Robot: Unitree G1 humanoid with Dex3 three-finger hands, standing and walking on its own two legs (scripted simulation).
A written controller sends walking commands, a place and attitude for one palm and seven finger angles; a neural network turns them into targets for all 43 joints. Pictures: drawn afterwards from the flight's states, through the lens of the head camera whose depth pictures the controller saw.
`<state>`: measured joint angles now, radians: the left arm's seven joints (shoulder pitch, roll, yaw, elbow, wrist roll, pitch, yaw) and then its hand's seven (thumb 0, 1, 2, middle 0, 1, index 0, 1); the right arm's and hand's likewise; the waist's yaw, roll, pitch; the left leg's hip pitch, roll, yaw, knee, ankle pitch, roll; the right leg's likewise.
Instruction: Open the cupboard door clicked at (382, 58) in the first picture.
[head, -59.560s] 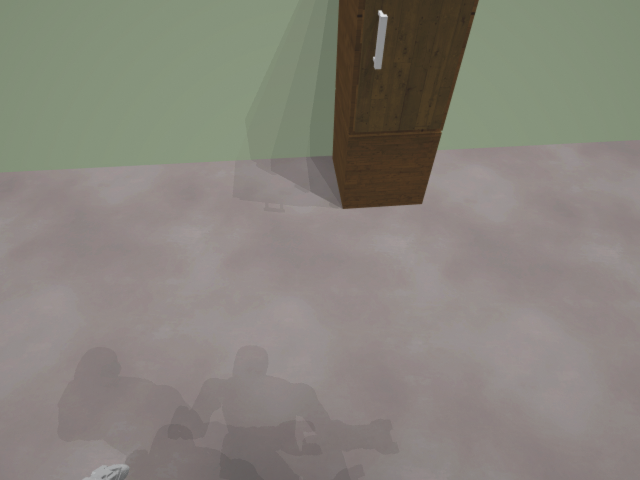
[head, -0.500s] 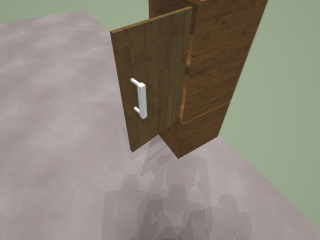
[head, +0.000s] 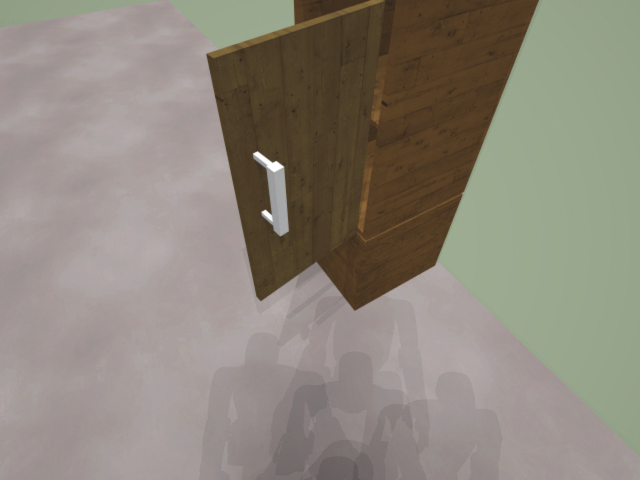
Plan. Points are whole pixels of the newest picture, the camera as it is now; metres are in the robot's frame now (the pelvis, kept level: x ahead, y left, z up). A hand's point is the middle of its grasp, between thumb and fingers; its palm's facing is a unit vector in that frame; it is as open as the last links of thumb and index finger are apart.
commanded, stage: look to check the result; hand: left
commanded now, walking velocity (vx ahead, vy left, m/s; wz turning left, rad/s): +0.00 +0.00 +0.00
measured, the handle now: (270, 195) +0.57 +0.12 +0.00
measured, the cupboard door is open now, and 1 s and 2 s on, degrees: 100 100 100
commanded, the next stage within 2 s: stand and wait in 0.26 s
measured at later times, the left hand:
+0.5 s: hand out of the picture -0.02 +0.16 -0.18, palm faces +0.05 -0.98 -0.18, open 7.4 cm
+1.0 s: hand out of the picture -0.03 +0.17 -0.17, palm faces +0.05 -0.98 -0.18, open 7.4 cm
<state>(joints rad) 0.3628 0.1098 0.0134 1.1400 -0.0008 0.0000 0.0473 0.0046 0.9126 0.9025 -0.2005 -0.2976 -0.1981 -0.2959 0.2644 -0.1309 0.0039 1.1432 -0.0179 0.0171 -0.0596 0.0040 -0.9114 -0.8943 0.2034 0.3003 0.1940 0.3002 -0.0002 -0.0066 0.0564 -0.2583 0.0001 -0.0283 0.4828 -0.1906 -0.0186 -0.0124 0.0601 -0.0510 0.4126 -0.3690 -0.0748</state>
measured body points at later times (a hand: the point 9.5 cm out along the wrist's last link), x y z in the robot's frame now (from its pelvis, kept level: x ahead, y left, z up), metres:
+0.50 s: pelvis +0.00 +0.00 +0.00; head +0.01 +0.00 +0.45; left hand -0.02 +0.22 -0.16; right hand -0.01 -0.21 -0.16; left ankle +0.04 +0.13 -0.74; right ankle -0.09 -0.06 -0.74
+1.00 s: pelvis +0.00 +0.01 +0.00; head +0.02 +0.01 +0.45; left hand -0.03 +0.22 -0.16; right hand +0.00 -0.21 -0.16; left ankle +0.04 +0.13 -0.74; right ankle -0.09 -0.06 -0.74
